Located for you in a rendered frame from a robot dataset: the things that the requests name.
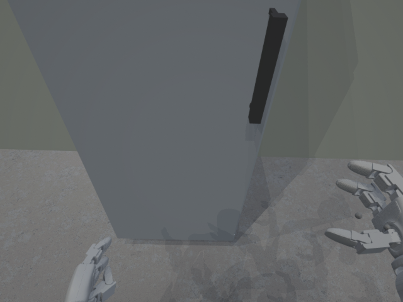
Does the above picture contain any fridge door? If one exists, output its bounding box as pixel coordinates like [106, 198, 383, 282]
[8, 0, 298, 241]

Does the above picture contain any robot left hand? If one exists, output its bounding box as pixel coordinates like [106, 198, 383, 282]
[65, 237, 116, 302]

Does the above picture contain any handle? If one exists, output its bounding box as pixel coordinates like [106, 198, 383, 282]
[248, 8, 288, 124]

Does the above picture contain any robot right hand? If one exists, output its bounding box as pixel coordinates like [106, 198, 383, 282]
[324, 160, 403, 259]

